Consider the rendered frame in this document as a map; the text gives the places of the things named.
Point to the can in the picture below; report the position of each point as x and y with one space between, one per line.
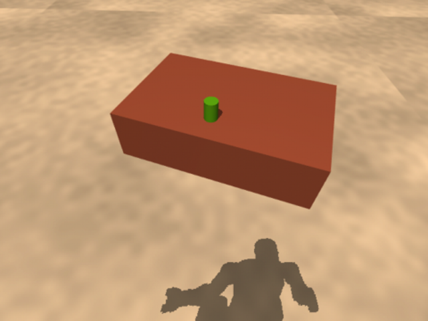
211 106

